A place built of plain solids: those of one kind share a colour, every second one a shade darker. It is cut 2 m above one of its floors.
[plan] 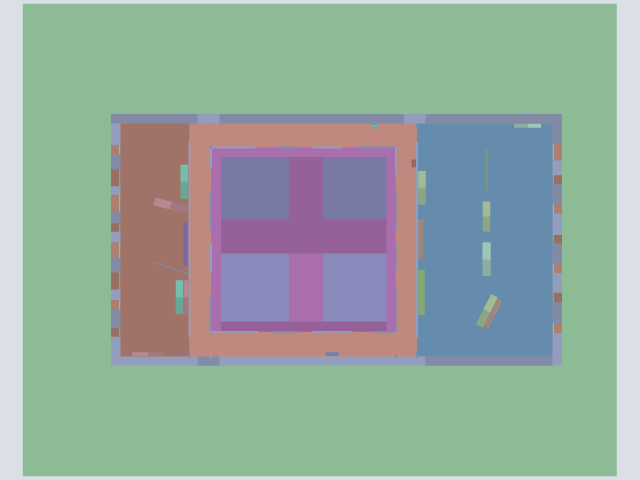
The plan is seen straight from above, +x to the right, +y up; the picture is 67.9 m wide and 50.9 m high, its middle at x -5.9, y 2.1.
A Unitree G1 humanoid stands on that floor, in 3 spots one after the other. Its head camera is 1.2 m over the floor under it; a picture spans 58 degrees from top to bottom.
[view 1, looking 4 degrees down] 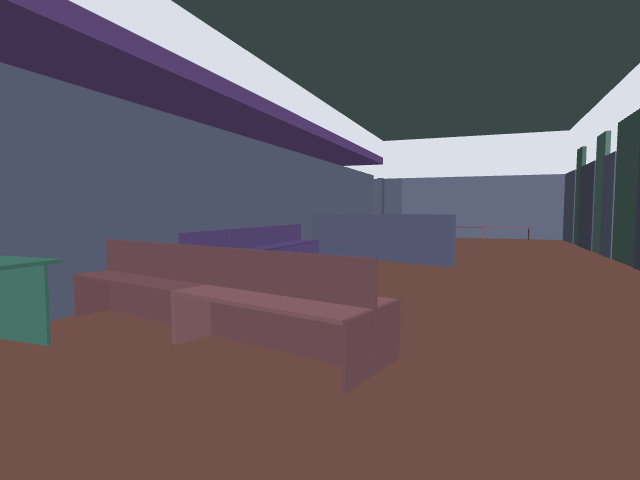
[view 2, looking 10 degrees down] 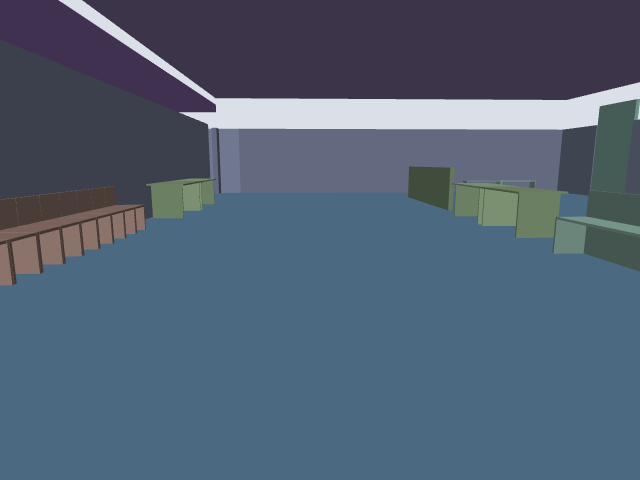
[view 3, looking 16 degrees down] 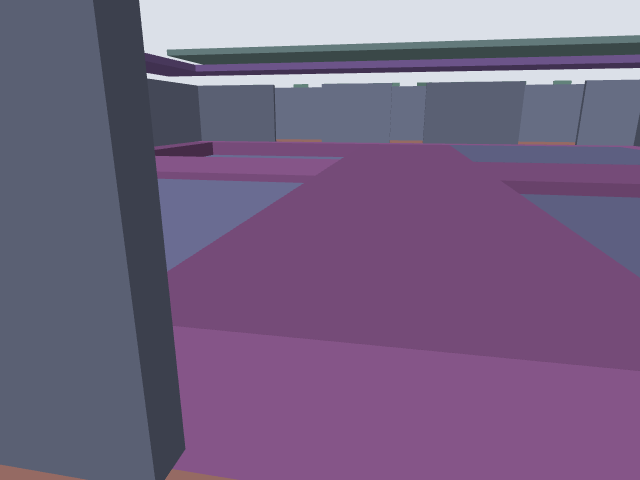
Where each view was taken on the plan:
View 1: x -24.21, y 9.23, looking -69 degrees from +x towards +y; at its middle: rail_board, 11.35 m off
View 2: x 7.97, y -3.79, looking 88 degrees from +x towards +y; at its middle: floor_refectory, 6.91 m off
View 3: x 3.27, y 2.48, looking -169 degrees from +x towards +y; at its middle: floor_gang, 4.35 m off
